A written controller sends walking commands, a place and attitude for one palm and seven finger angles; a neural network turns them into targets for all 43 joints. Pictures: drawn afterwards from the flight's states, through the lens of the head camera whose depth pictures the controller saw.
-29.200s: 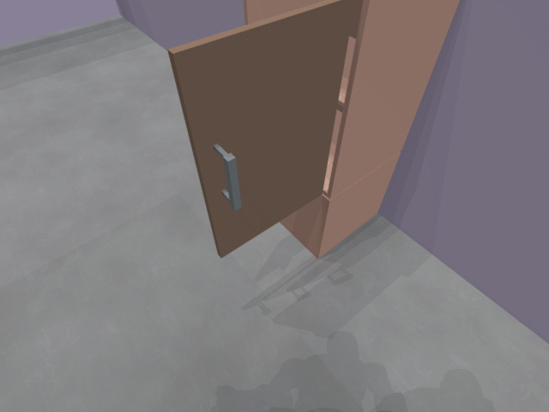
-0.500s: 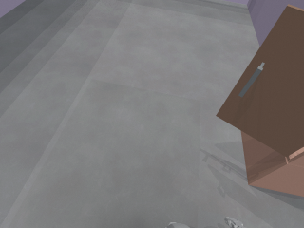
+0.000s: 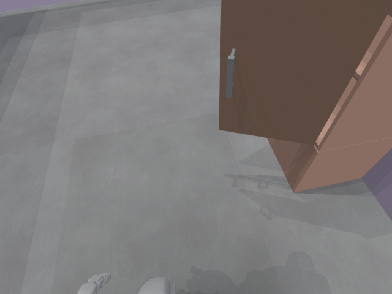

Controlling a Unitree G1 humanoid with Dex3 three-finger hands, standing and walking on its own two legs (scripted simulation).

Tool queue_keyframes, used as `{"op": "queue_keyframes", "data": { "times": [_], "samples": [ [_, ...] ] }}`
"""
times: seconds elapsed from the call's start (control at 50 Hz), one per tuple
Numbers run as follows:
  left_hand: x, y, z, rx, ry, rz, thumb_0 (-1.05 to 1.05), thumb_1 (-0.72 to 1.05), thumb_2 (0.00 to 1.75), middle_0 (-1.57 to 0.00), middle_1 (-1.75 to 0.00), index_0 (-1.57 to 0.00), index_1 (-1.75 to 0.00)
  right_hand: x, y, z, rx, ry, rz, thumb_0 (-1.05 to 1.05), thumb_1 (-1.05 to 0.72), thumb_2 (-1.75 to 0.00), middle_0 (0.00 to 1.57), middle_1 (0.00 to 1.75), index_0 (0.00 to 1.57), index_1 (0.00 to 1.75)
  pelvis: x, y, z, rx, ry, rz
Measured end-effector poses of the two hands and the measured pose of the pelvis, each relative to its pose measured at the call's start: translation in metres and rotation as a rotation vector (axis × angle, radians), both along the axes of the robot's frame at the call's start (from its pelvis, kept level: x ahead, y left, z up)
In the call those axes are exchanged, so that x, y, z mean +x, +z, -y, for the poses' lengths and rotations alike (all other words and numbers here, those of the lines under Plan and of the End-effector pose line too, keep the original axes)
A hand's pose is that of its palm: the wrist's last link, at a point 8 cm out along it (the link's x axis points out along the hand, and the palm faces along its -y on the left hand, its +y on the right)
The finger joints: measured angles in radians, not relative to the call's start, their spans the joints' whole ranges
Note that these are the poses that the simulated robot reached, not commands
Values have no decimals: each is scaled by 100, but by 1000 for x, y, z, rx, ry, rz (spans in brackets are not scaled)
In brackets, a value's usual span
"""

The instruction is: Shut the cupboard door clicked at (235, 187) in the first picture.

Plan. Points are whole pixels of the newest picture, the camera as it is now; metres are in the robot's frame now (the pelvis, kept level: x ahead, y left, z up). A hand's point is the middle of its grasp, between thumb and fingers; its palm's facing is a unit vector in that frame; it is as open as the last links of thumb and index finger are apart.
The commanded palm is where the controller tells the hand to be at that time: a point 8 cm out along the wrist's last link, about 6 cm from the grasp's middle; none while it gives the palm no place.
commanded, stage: turn to face it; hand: left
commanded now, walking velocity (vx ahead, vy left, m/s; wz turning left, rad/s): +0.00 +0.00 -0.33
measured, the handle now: (230, 74) +0.74 -0.08 -0.02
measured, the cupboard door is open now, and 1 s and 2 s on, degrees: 64 64 64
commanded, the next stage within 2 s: take the last steps up to it in 0.32 s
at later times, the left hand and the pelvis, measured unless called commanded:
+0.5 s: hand out of the picture +0.11 +0.24 -0.17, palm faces -0.11 -0.97 -0.20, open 7.4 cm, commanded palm none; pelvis +0.03 +0.04 +0.01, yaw -10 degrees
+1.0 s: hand (166, 262) +0.21 +0.10 -0.15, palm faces -0.24 -0.95 -0.21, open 7.3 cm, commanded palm none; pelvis +0.09 -0.07 +0.01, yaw -15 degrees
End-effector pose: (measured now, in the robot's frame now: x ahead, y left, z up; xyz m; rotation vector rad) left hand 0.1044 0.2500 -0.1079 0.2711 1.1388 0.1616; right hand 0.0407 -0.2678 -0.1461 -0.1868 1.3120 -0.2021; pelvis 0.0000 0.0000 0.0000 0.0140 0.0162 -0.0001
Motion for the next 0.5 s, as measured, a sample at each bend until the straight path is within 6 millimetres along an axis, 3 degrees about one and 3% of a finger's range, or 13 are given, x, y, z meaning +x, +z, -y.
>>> {"op": "queue_keyframes", "data": {
  "times": [0.16, 0.32, 0.38, 0.5],
  "samples": [
    [-1, -8, 14, -61, -28, -39, 1, 90, 90, -20, -30, -21, -30, 22, 19, -8, -3, -24, 78, 1, -91, -90, 20, 30, 20, 30, 11, 7, -1, -7, -48, -9],
    [-3, -39, -13, -108, -14, -100, 1, 90, 90, -20, -30, -21, -30, 41, 26, -39, -50, -35, 139, 1, -91, -90, 20, 30, 20, 30, 27, -4, -29, -38, -98, -12],
    [-1, -44, -25, -106, -21, -133, 1, 90, 90, -20, -30, -20, -30, 37, 31, -53, -57, -35, 134, 1, -91, -90, 20, 30, 20, 30, 29, -3, -36, -34, -130, -5],
    [8, -33, -38, -88, -62, -169, 1, 91, 90, -20, -30, -20, -30, 15, 35, -71, -41, -75, 86, 1, -91, -90, 20, 30, 20, 30, 31, 8, -43, -51, -168, -9]
  ]
}}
